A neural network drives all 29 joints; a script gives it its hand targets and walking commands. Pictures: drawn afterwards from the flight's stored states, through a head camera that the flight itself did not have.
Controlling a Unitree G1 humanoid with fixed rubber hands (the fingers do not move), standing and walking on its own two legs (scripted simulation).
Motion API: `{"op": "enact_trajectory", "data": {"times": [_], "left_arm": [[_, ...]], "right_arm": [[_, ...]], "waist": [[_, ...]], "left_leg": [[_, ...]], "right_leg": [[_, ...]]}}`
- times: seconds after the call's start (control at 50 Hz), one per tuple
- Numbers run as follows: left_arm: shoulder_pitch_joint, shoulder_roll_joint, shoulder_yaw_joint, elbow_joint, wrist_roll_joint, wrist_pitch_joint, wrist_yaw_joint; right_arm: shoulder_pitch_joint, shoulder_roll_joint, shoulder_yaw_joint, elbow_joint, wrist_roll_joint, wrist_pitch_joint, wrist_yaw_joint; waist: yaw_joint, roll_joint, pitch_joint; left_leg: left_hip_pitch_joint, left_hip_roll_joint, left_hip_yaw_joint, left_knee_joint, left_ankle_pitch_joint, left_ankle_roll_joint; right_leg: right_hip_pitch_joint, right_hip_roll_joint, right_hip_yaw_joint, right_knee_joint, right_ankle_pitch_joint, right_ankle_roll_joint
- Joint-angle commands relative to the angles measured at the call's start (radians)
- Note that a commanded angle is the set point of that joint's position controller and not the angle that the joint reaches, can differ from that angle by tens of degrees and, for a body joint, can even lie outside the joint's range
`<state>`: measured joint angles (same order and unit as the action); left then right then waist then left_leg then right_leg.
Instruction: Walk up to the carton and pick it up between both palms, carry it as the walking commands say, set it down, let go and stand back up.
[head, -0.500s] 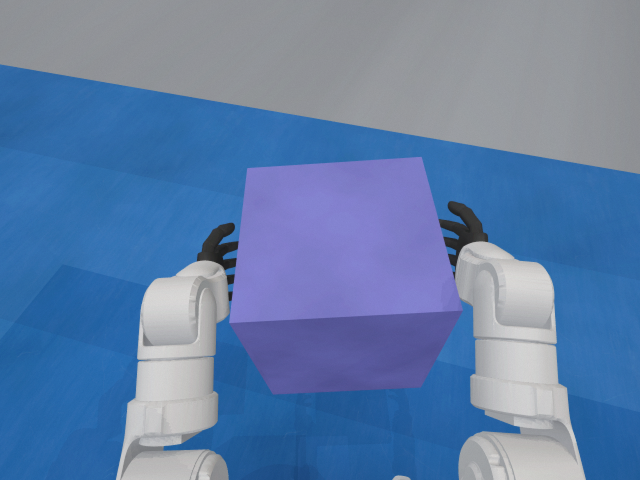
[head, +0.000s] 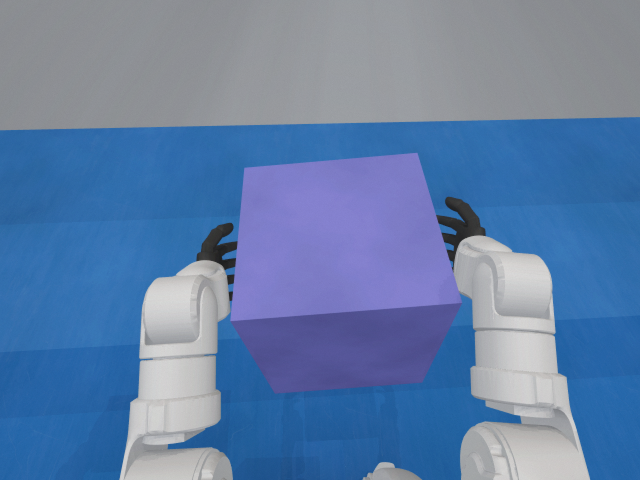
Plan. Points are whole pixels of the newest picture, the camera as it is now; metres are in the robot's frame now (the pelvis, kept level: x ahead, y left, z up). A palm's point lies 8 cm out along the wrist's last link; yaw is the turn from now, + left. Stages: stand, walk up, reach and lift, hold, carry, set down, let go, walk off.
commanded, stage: carry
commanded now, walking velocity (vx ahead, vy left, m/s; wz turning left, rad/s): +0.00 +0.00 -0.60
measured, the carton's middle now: (340, 283) +0.37 +0.00 +0.03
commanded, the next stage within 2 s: none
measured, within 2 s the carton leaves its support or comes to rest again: neither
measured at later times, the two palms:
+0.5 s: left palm (334, 317) +0.29 +0.01 +0.08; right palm out of the picture +0.22 -0.28 +0.12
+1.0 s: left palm (459, 414) +0.20 -0.11 +0.08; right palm out of the picture +0.05 -0.36 +0.11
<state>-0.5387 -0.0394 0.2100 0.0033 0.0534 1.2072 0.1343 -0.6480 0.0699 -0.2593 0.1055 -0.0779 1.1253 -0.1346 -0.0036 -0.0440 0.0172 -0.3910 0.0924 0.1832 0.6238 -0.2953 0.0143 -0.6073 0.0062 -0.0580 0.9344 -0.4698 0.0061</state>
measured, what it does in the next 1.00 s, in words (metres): walks backwards, turning right: right foot, then left foot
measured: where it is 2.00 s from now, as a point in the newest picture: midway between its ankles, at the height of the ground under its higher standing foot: outside the picture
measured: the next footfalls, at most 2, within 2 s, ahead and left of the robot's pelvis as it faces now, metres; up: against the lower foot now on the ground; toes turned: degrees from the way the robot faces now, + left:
right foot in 0.16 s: +0.03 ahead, -0.15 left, +0.00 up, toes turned -13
left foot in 0.46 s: +0.00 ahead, +0.07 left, +0.00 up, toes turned -8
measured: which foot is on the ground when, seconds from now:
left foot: down 0.00-0.16, up 0.18-0.44, down 0.46-0.74, up 0.76-1.00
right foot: up 0.00-0.14, down 0.16-0.48, up 0.50-0.72, down 0.74-1.00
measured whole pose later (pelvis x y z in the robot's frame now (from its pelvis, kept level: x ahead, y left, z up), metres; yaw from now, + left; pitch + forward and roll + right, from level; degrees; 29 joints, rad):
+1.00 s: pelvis -0.17 -0.02 +0.00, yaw -33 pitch +5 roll +1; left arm -0.57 -0.07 0.19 0.02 0.08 1.20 0.14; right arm -0.69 0.01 -0.27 0.10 -0.05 1.17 -0.13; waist -0.04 -0.03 0.03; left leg -0.52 0.04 0.09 0.87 -0.48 -0.11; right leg -0.52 0.00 -0.01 0.58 -0.15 -0.02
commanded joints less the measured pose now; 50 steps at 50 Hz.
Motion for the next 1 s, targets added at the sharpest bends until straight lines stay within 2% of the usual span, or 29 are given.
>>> {"op": "enact_trajectory", "data": {"times": [0.0,0.04,0.08,0.1,0.12,0.14,0.16,0.18,0.2,0.22,0.3,0.36,0.42,0.44,0.46,0.48,0.5,0.52,0.54,0.62,0.68,0.7,0.72,0.74,0.76,0.78,0.82,0.88,0.98], "left_arm": [[-0.914,-1.043,-0.759,-0.152,-0.443,-0.064,-0.215],[-0.922,-1.028,-0.778,-0.160,-0.465,-0.060,-0.214],[-0.916,-1.017,-0.779,-0.172,-0.473,-0.055,-0.214],[-0.858,-1.024,-0.772,-0.150,-0.467,-0.050,-0.219],[-0.832,-1.028,-0.757,-0.128,-0.456,-0.044,-0.225],[-0.798,-1.033,-0.748,-0.103,-0.448,-0.040,-0.232],[-0.759,-1.021,-0.720,-0.042,-0.425,-0.041,-0.237],[-0.812,-1.010,-0.725,-0.078,-0.444,-0.047,-0.241],[-0.857,-1.019,-0.728,-0.098,-0.444,-0.047,-0.238],[-0.856,-1.014,-0.725,-0.133,-0.439,-0.055,-0.230],[-0.865,-0.990,-0.686,-0.160,-0.393,-0.064,-0.206],[-0.864,-0.971,-0.679,-0.173,-0.367,-0.064,-0.190],[-0.857,-0.959,-0.688,-0.156,-0.355,-0.053,-0.185],[-0.894,-0.956,-0.695,-0.156,-0.363,-0.054,-0.187],[-0.906,-0.958,-0.707,-0.148,-0.366,-0.052,-0.191],[-0.948,-0.964,-0.722,-0.142,-0.380,-0.049,-0.196],[-0.844,-1.002,-0.713,-0.115,-0.364,-0.041,-0.196],[-0.834,-1.026,-0.711,-0.107,-0.380,-0.044,-0.204],[-0.886,-1.038,-0.734,-0.127,-0.412,-0.052,-0.213],[-0.933,-1.036,-0.766,-0.143,-0.466,-0.055,-0.212],[-0.851,-1.025,-0.754,-0.120,-0.463,-0.038,-0.215],[-0.828,-1.026,-0.751,-0.103,-0.458,-0.034,-0.221],[-0.815,-1.032,-0.742,-0.083,-0.453,-0.031,-0.228],[-0.765,-1.033,-0.722,-0.046,-0.443,-0.030,-0.234],[-0.827,-1.023,-0.718,-0.047,-0.442,-0.045,-0.236],[-0.916,-1.014,-0.730,-0.098,-0.460,-0.052,-0.237],[-0.868,-1.023,-0.701,-0.130,-0.432,-0.051,-0.226],[-0.878,-1.000,-0.675,-0.168,-0.399,-0.057,-0.206],[-0.891,-0.955,-0.677,-0.185,-0.364,-0.062,-0.186]], "right_arm": [[-0.706,1.029,0.717,-0.131,0.434,0.013,0.236],[-0.695,0.997,0.709,-0.141,0.428,0.014,0.227],[-0.661,0.990,0.701,-0.135,0.419,0.020,0.221],[-0.631,0.987,0.702,-0.139,0.410,0.025,0.216],[-0.616,0.986,0.699,-0.123,0.403,0.030,0.215],[-0.589,0.977,0.701,-0.102,0.399,0.033,0.213],[-0.584,1.019,0.706,-0.080,0.383,0.042,0.216],[-0.624,1.027,0.716,-0.094,0.400,0.040,0.219],[-0.659,1.042,0.725,-0.090,0.409,0.035,0.223],[-0.682,1.049,0.741,-0.123,0.436,0.029,0.227],[-0.744,1.067,0.757,-0.127,0.486,0.030,0.233],[-0.745,1.078,0.760,-0.109,0.493,0.035,0.234],[-0.689,1.077,0.736,-0.053,0.478,0.041,0.239],[-0.694,1.081,0.732,-0.036,0.472,0.040,0.238],[-0.718,1.069,0.740,-0.034,0.470,0.033,0.236],[-0.722,1.061,0.731,-0.001,0.468,0.023,0.238],[-0.614,1.067,0.699,-0.015,0.441,0.038,0.243],[-0.600,1.071,0.690,-0.020,0.421,0.040,0.243],[-0.645,1.061,0.694,-0.048,0.424,0.029,0.243],[-0.716,1.009,0.693,-0.124,0.430,0.023,0.229],[-0.626,0.996,0.676,-0.100,0.405,0.039,0.221],[-0.584,0.988,0.665,-0.072,0.388,0.041,0.219],[-0.576,0.985,0.662,-0.064,0.387,0.041,0.220],[-0.575,0.992,0.674,-0.048,0.387,0.044,0.220],[-0.651,1.028,0.704,-0.093,0.401,0.042,0.224],[-0.743,1.040,0.728,-0.093,0.426,0.035,0.223],[-0.732,1.076,0.737,-0.118,0.456,0.037,0.227],[-0.731,1.093,0.743,-0.106,0.489,0.038,0.236],[-0.759,1.080,0.745,-0.092,0.492,0.039,0.235]], "waist": [[-0.007,0.195,-0.448],[-0.010,0.269,-0.468],[-0.014,0.303,-0.487],[-0.006,0.263,-0.496],[0.003,0.186,-0.494],[0.014,0.095,-0.517],[0.031,-0.197,-0.541],[0.035,-0.237,-0.570],[0.032,-0.173,-0.595],[0.031,-0.109,-0.585],[0.028,-0.131,-0.581],[0.034,-0.122,-0.585],[0.018,-0.120,-0.578],[0.004,-0.119,-0.574],[-0.005,0.049,-0.556],[-0.005,0.357,-0.517],[0.000,0.268,-0.482],[-0.004,0.159,-0.467],[-0.007,0.155,-0.444],[-0.009,0.249,-0.462],[-0.010,0.284,-0.484],[0.003,0.254,-0.491],[0.009,0.174,-0.501],[0.025,0.023,-0.530],[0.036,-0.280,-0.535],[0.035,-0.234,-0.573],[0.029,-0.124,-0.576],[0.027,-0.135,-0.588],[0.035,-0.157,-0.592]], "left_leg": [[0.345,0.308,-0.181,-0.142,0.530,0.097],[0.323,0.276,-0.099,-0.116,0.501,0.081],[0.351,0.291,-0.076,-0.074,0.535,0.075],[0.346,0.292,-0.051,-0.024,0.533,0.047],[0.299,0.264,-0.020,0.060,0.492,-0.007],[0.174,0.235,-0.022,0.156,0.343,-0.077],[-0.139,0.082,0.021,0.295,-0.122,-0.154],[-0.236,0.021,-0.041,0.382,-0.386,-0.161],[-0.262,0.015,-0.086,0.440,-0.362,-0.151],[-0.268,0.016,-0.105,0.444,-0.316,-0.142],[-0.218,-0.014,-0.132,0.342,-0.195,-0.120],[-0.117,-0.051,-0.117,0.209,-0.164,-0.106],[0.136,-0.084,-0.052,-0.085,-0.088,-0.081],[0.296,-0.039,-0.075,-0.224,-0.012,-0.065],[0.431,0.127,-0.249,-0.241,-0.006,0.011],[0.407,0.368,-0.458,-0.239,0.235,0.148],[0.382,0.437,-0.430,-0.218,0.423,0.201],[0.381,0.398,-0.363,-0.188,0.504,0.182],[0.375,0.355,-0.299,-0.182,0.504,0.141],[0.315,0.270,-0.092,-0.119,0.477,0.077],[0.349,0.295,-0.059,-0.036,0.527,0.058],[0.316,0.285,-0.039,0.033,0.548,0.015],[0.238,0.249,-0.012,0.122,0.437,-0.052],[0.016,0.191,-0.017,0.223,0.189,-0.127],[-0.210,0.029,0.022,0.328,-0.343,-0.169],[-0.238,0.025,-0.075,0.436,-0.381,-0.160],[-0.281,0.027,-0.118,0.463,-0.289,-0.146],[-0.242,0.000,-0.125,0.379,-0.200,-0.135],[-0.055,-0.073,-0.097,0.141,-0.176,-0.105]], "right_leg": [[0.025,-0.058,0.000,0.024,0.017,0.019],[0.117,-0.018,-0.058,-0.084,0.024,0.031],[0.175,0.008,-0.098,-0.205,0.021,0.031],[0.236,-0.002,-0.094,-0.344,0.110,0.025],[0.328,-0.029,-0.056,-0.524,0.252,0.024],[0.466,-0.117,0.064,-0.586,0.397,0.002],[0.654,-0.332,0.379,-0.467,1.043,-0.122],[0.751,-0.341,0.403,-0.391,1.335,-0.200],[0.798,-0.334,0.369,-0.375,1.374,-0.202],[0.775,-0.327,0.341,-0.373,1.258,-0.185],[0.667,-0.285,0.311,-0.432,0.840,-0.177],[0.603,-0.262,0.312,-0.474,0.670,-0.169],[0.461,-0.203,0.272,-0.473,0.581,-0.121],[0.341,-0.168,0.243,-0.442,0.515,-0.071],[0.139,-0.088,0.170,-0.332,0.362,-0.003],[-0.019,0.007,0.054,-0.080,-0.006,0.023],[-0.064,-0.044,0.030,0.098,-0.110,0.010],[-0.055,-0.066,0.041,0.139,-0.086,0.007],[-0.070,-0.074,0.029,0.127,-0.055,0.016],[0.101,-0.024,-0.058,-0.063,0.022,0.035],[0.194,0.000,-0.108,-0.289,0.065,0.032],[0.276,-0.020,-0.081,-0.442,0.192,0.027],[0.383,-0.082,0.001,-0.563,0.301,0.016],[0.556,-0.217,0.198,-0.513,0.664,-0.048],[0.664,-0.361,0.423,-0.431,1.209,-0.167],[0.751,-0.328,0.393,-0.389,1.346,-0.194],[0.752,-0.320,0.318,-0.377,1.179,-0.169],[0.688,-0.287,0.279,-0.400,0.912,-0.167],[0.568,-0.257,0.321,-0.472,0.643,-0.157]]}}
